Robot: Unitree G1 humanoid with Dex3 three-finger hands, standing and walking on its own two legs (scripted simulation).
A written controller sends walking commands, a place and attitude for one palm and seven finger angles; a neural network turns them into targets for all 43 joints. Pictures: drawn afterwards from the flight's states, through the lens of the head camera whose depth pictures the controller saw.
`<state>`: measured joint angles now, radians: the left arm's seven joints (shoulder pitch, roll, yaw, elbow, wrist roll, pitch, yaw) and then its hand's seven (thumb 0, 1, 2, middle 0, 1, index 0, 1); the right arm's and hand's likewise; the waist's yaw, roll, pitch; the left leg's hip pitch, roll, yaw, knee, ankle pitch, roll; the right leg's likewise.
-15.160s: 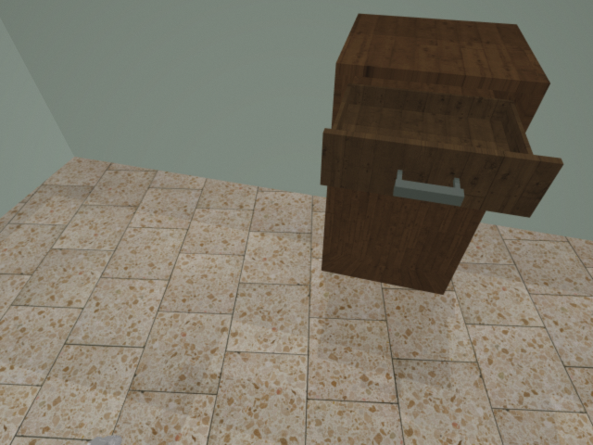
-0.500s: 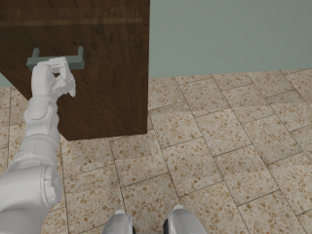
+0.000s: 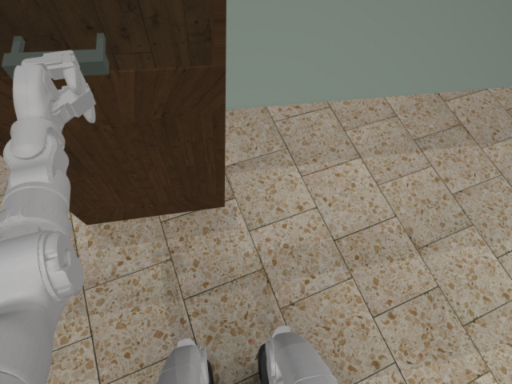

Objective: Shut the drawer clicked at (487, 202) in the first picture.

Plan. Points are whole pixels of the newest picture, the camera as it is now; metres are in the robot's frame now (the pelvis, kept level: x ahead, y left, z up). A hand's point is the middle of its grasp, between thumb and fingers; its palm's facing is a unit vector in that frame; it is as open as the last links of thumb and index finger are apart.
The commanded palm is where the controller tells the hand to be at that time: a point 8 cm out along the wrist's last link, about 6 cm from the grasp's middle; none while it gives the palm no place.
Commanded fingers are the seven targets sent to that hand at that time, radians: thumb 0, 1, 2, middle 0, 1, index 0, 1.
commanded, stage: push the drawer shut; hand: left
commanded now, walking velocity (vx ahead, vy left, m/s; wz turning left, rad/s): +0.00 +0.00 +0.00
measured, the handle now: (59, 53) +0.61 +0.24 +0.08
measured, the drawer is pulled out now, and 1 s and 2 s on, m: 0.00 0.00 0.00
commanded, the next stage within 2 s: pull the fist back off the drawer in 0.24 s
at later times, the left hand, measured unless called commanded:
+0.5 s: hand (80, 92) +0.54 +0.20 +0.08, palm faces +0.08 -1.00 -0.05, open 3.2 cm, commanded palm +0.53 +0.22 +0.08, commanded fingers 0.00 0.90 0.90 -1.40 -1.60 -1.40 -1.60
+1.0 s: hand (77, 109) +0.51 +0.20 +0.07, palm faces +0.08 -1.00 -0.04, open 3.3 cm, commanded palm +0.48 +0.24 +0.08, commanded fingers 0.00 0.90 0.90 -1.40 -1.60 -1.40 -1.60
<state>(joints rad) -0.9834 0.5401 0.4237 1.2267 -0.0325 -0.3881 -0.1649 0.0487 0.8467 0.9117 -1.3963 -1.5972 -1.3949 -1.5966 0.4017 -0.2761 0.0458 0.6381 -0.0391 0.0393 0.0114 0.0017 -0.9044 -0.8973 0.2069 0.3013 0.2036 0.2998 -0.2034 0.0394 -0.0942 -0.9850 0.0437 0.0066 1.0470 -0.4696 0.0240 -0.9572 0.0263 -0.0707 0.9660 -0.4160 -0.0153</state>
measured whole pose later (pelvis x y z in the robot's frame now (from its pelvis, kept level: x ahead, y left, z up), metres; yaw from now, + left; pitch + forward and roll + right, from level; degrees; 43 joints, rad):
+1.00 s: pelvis +0.01 +0.01 +0.01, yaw -1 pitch +21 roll -3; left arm -0.78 0.46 0.41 1.06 -0.08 -0.39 -0.16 0.02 0.90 0.90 -1.40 -1.60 -1.39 -1.60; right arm 0.43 -0.27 0.04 0.60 -0.03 0.08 0.03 0.00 -0.90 -0.90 0.21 0.30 0.20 0.30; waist -0.17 0.04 -0.12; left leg -0.89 0.05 0.03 0.99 -0.47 0.04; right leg -0.87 0.03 -0.04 0.90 -0.41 0.00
